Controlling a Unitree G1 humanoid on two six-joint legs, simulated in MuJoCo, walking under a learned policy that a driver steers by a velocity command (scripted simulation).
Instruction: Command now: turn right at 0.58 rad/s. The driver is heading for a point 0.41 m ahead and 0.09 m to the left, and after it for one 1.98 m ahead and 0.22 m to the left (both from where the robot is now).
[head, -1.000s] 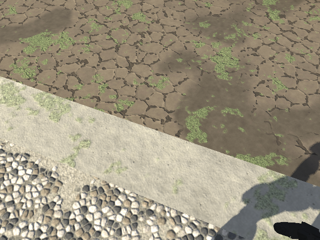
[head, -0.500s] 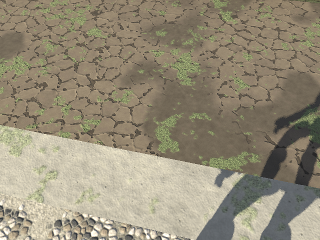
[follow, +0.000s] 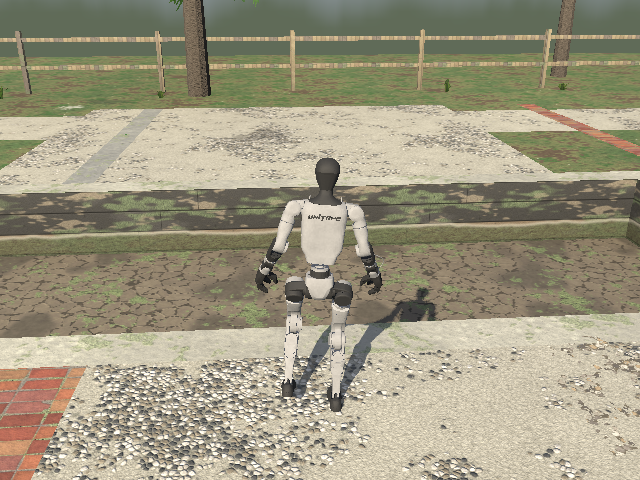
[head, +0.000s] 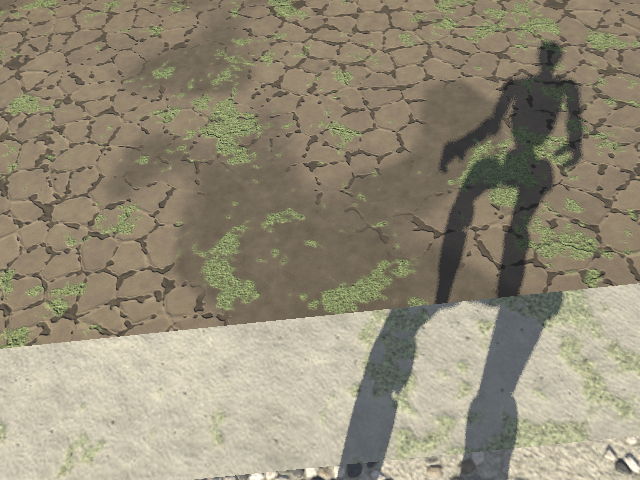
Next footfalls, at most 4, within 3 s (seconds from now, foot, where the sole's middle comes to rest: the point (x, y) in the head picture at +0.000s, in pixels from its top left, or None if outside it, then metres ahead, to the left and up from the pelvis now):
0.30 left None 0.09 0.13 -0.78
0.68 right None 0.31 -0.13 -0.78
1.06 left None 0.38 0.13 -0.78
1.48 right None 0.39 -0.13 -0.78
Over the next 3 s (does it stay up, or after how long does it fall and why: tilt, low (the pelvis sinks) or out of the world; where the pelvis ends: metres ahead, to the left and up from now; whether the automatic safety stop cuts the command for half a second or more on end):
stays up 0.55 0.06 -0.03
